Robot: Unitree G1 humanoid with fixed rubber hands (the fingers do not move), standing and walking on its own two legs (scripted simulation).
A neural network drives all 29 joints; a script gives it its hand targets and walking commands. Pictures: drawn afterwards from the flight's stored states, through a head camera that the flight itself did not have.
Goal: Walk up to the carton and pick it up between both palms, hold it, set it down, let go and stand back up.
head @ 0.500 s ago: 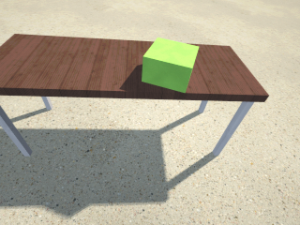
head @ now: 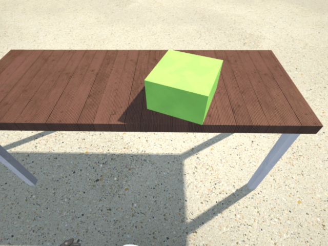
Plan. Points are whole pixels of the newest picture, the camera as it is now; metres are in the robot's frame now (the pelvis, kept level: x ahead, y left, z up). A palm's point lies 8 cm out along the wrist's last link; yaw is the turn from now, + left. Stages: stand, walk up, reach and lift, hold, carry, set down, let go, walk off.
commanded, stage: walk up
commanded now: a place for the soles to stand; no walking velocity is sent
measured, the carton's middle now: (184, 84) +0.73 -0.06 -0.03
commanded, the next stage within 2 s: none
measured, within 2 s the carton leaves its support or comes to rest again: neither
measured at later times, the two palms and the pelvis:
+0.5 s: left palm (72, 228) +0.20 +0.26 -0.11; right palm (267, 208) +0.25 -0.26 -0.07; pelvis +0.17 +0.00 +0.01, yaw +3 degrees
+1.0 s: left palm (97, 176) +0.34 +0.22 -0.09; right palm (264, 184) +0.34 -0.29 -0.10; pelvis +0.25 -0.04 +0.00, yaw +2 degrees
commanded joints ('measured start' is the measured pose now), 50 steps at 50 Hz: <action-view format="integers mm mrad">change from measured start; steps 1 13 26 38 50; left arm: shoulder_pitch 87 172 174 40 -17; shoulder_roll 167 210 83 208 117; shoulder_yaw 42 39 15 37 -1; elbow -31 29 -27 -86 -77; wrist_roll -2 -13 -15 -41 -51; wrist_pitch -18 -1 31 30 41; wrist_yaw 13 -1 -34 40 12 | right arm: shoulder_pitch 56 -134 -88 -32 -147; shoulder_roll -58 -28 -106 -102 -126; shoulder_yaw -27 -41 -28 14 3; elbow -88 -156 -51 -70 -50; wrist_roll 3 2 13 19 57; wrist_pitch -18 -42 -59 56 -3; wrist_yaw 13 19 -23 -29 2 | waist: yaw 14 27 -2 25 24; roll -143 -102 139 -187 15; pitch -2 16 27 -50 -55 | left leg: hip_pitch -150 98 43 -55 -7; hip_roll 55 7 185 49 152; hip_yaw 4 126 -39 5 -105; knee -39 -607 -930 -231 -835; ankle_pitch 86 248 325 -171 5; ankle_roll -19 25 208 -47 58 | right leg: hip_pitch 65 33 -158 27 67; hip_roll -231 -211 -28 -285 -17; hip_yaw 268 167 79 491 143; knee -363 -271 276 -327 -136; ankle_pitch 100 45 -18 93 -47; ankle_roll -173 -142 80 -208 24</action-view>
